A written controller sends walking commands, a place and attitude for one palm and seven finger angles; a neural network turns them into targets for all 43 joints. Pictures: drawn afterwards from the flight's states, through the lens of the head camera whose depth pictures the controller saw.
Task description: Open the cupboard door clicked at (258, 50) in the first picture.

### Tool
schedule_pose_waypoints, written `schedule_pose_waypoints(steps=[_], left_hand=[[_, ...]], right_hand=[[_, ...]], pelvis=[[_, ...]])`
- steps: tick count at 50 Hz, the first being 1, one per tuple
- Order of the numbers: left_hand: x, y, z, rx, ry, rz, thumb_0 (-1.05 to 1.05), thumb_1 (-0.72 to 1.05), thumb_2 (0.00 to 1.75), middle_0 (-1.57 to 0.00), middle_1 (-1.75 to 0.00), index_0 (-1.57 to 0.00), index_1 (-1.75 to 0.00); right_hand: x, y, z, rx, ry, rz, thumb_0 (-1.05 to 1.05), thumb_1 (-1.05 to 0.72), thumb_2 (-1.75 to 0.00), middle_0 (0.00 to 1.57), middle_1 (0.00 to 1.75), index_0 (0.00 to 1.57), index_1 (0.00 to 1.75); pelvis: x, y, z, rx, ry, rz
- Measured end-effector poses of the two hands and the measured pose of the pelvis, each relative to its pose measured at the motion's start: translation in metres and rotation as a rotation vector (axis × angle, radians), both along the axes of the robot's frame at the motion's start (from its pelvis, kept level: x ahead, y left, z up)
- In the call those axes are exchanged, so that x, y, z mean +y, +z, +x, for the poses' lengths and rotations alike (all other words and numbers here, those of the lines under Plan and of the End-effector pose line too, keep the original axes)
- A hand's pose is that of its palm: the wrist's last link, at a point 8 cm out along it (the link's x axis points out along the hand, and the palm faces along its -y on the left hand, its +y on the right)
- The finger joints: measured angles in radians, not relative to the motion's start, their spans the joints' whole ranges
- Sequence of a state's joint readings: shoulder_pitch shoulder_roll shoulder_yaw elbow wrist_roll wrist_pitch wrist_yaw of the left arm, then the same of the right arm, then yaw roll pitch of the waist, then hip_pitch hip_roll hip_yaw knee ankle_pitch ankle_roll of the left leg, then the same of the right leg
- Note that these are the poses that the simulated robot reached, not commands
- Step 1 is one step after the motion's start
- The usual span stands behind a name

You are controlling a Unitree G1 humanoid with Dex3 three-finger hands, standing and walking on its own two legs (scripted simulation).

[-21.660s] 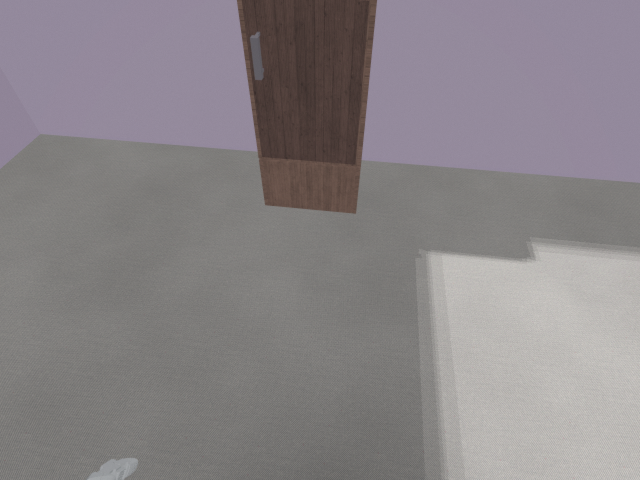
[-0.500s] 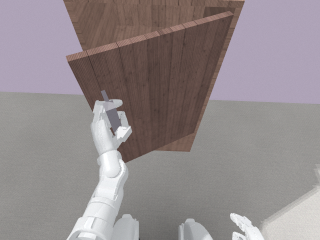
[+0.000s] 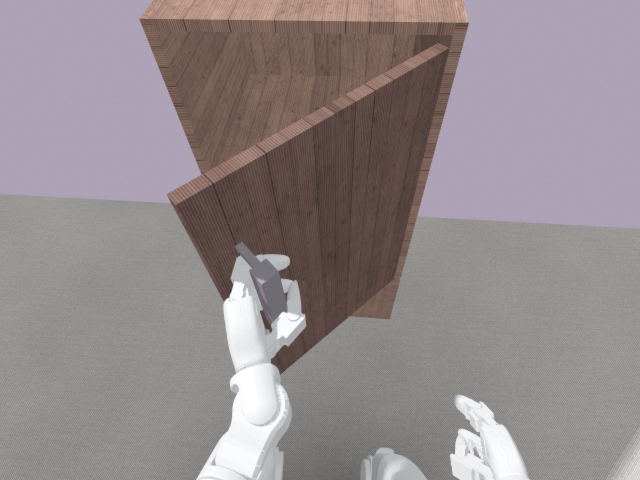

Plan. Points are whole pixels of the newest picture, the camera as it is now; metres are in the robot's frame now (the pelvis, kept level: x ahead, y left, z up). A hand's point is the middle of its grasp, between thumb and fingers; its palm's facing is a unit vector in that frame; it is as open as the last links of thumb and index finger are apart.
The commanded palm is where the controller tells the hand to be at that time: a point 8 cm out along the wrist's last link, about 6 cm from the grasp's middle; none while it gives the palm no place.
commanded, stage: open thumb and fingers to let go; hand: left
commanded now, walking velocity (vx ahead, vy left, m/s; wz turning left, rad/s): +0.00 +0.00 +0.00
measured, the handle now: (262, 287) +0.35 +0.08 +0.03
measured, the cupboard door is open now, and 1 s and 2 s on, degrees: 46 46 47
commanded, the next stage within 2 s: slide the hand sideways off the handle in 0.72 s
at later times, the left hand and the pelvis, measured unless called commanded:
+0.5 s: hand (282, 308) +0.32 +0.05 +0.03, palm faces +0.24 -0.97 -0.02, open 13.3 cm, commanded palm +0.27 +0.10 +0.03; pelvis +0.01 +0.01 +0.00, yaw +0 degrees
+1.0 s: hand (275, 348) +0.27 +0.06 +0.03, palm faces -0.20 -0.98 -0.09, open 16.2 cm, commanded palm +0.26 +0.10 +0.03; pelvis -0.01 +0.03 -0.01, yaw +0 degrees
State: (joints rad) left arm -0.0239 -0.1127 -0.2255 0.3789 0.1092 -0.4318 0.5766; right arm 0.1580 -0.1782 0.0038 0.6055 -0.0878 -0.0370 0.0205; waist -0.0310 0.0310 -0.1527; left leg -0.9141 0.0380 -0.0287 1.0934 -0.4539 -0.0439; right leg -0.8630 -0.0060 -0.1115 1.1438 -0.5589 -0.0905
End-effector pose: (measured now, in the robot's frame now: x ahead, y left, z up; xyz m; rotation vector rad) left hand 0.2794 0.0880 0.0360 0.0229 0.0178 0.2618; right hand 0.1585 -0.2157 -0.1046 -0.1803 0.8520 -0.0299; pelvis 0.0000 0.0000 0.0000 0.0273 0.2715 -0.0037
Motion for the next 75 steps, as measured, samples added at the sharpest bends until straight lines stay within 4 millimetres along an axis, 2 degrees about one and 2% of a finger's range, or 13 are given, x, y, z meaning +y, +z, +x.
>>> schedule_pose_waypoints(steps=[7,20,27,31,38,43,49,53,57,61,66,75], left_hand=[[0.009,-0.001,0.013,-0.011,0.046,-0.012,0.01,0.49,0.72,-0.42,-1.31,-0.42,-1.31],[0.011,0.001,0.011,0.013,-0.007,-0.009,0.0,-0.23,0.42,-0.35,-1.22,-0.38,-1.22],[0.017,-0.001,0.003,0.034,-0.012,-0.016,0.0,-0.43,0.34,-0.29,-1.05,-0.32,-1.05],[0.022,-0.002,-0.003,0.032,-0.001,-0.011,-0.01,-0.47,0.32,-0.26,-0.89,-0.29,-0.89],[0.018,-0.005,-0.003,0.009,-0.037,-0.005,-0.01,-0.5,0.31,-0.22,-0.59,-0.23,-0.58],[0.02,-0.005,-0.003,0.009,-0.046,-0.002,-0.01,-0.5,0.31,-0.27,-0.49,-0.26,-0.54],[0.03,-0.006,-0.015,-0.014,-0.411,0.074,-0.01,-0.5,0.31,-0.21,-0.39,-0.14,-0.42],[0.026,-0.004,-0.022,0.001,-0.524,-0.008,-0.01,-0.51,0.3,-0.18,-0.34,-0.12,-0.36],[0.021,-0.001,-0.023,-0.004,-0.477,-0.091,-0.01,-0.51,0.3,-0.17,-0.32,-0.13,-0.33],[0.021,0.0,-0.026,-0.038,-0.442,-0.07,-0.01,-0.51,0.3,-0.16,-0.31,-0.15,-0.31],[0.032,-0.001,-0.035,-0.045,-0.436,-0.019,-0.01,-0.5,0.3,-0.16,-0.3,-0.16,-0.31],[0.052,-0.002,-0.051,0.002,-0.426,-0.029,-0.01,-0.51,0.3,-0.17,-0.3,-0.18,-0.31]], right_hand=[[-0.003,-0.008,0.006,0.025,0.013,-0.007,0.01,-0.91,-0.9,0.2,0.3,0.19,0.3],[0.001,-0.006,-0.001,0.064,-0.016,-0.003,0.01,-0.91,-0.9,0.2,0.3,0.19,0.3],[0.008,0.002,0.0,0.038,-0.022,-0.005,0.01,-0.91,-0.9,0.2,0.3,0.19,0.3],[0.014,0.004,0.004,0.012,-0.011,-0.007,0.01,-0.91,-0.9,0.2,0.3,0.19,0.3],[0.023,0.001,0.008,-0.023,0.007,-0.005,0.01,-0.91,-0.9,0.2,0.3,0.2,0.3],[0.029,-0.001,0.005,-0.021,0.016,0.005,0.01,-0.91,-0.9,0.2,0.3,0.2,0.3],[0.028,-0.004,-0.009,-0.011,-0.003,0.009,0.01,-0.91,-0.9,0.2,0.3,0.2,0.3],[0.025,-0.002,-0.019,-0.019,-0.045,0.002,0.01,-0.91,-0.9,0.2,0.3,0.2,0.3],[0.024,0.003,-0.025,-0.025,-0.064,-0.01,0.01,-0.91,-0.9,0.2,0.3,0.2,0.3],[0.025,0.006,-0.026,-0.028,-0.058,-0.017,0.01,-0.91,-0.9,0.2,0.3,0.2,0.3],[0.029,0.005,-0.019,-0.031,-0.048,-0.008,0.01,-0.91,-0.9,0.2,0.3,0.19,0.3],[0.04,0.01,0.002,-0.074,-0.026,0.009,0.01,-0.91,-0.9,0.2,0.3,0.2,0.3]], pelvis=[[-0.003,-0.004,0.003,0.024,0.006,0.008],[0.005,0.001,0.014,0.031,0.0,0.001],[0.011,0.002,0.015,0.024,-0.007,-0.007],[0.015,0.001,0.013,0.019,-0.005,-0.016],[0.021,-0.006,0.004,0.018,-0.003,-0.025],[0.024,-0.008,-0.001,0.016,-0.001,-0.026],[0.029,-0.011,-0.007,0.007,0.008,-0.028],[0.035,-0.01,-0.011,-0.011,0.0,-0.034],[0.04,-0.009,-0.012,-0.012,-0.014,-0.03],[0.042,-0.012,-0.011,-0.002,-0.023,-0.024],[0.043,-0.016,-0.011,-0.002,-0.025,-0.026],[0.042,-0.014,-0.007,-0.004,-0.018,-0.033]])
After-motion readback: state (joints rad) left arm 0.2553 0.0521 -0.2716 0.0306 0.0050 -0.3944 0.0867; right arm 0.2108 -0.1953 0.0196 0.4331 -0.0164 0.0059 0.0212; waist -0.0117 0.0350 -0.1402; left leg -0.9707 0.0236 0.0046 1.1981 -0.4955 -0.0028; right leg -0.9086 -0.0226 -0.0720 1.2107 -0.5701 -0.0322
